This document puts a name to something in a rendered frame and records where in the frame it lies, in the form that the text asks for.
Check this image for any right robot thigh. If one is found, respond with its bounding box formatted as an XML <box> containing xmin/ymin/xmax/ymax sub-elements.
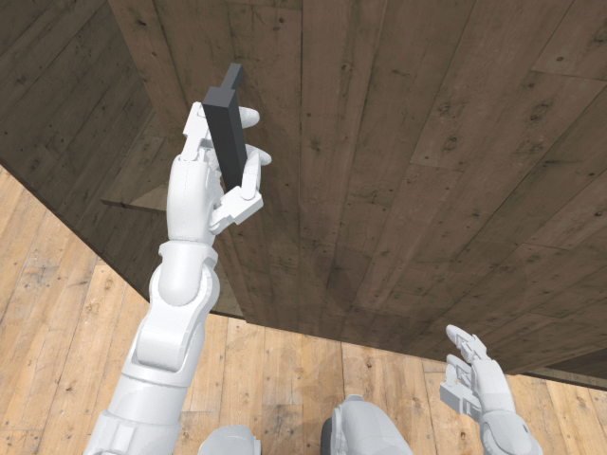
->
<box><xmin>332</xmin><ymin>401</ymin><xmax>413</xmax><ymax>455</ymax></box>

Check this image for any handle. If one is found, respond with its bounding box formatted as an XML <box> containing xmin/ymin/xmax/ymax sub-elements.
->
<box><xmin>202</xmin><ymin>63</ymin><xmax>248</xmax><ymax>192</ymax></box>

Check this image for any robot right forearm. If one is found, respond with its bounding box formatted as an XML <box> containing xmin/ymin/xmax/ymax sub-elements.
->
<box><xmin>480</xmin><ymin>410</ymin><xmax>543</xmax><ymax>455</ymax></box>

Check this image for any robot right hand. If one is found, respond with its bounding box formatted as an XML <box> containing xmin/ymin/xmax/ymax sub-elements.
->
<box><xmin>440</xmin><ymin>325</ymin><xmax>516</xmax><ymax>426</ymax></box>

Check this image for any robot thigh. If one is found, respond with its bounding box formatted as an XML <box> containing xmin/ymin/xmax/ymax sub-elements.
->
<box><xmin>197</xmin><ymin>425</ymin><xmax>261</xmax><ymax>455</ymax></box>
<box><xmin>332</xmin><ymin>401</ymin><xmax>413</xmax><ymax>455</ymax></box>

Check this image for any robot left forearm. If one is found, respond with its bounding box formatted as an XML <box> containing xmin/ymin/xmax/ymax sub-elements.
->
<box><xmin>83</xmin><ymin>240</ymin><xmax>220</xmax><ymax>455</ymax></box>

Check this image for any robot left hand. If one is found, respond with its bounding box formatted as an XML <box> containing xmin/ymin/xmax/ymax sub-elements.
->
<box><xmin>167</xmin><ymin>102</ymin><xmax>271</xmax><ymax>246</ymax></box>

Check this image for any wardrobe door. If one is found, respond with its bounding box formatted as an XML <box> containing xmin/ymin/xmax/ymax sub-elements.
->
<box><xmin>545</xmin><ymin>348</ymin><xmax>607</xmax><ymax>379</ymax></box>
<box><xmin>108</xmin><ymin>0</ymin><xmax>607</xmax><ymax>375</ymax></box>

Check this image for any left robot thigh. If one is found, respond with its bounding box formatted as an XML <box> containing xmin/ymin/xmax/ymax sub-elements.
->
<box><xmin>197</xmin><ymin>425</ymin><xmax>261</xmax><ymax>455</ymax></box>

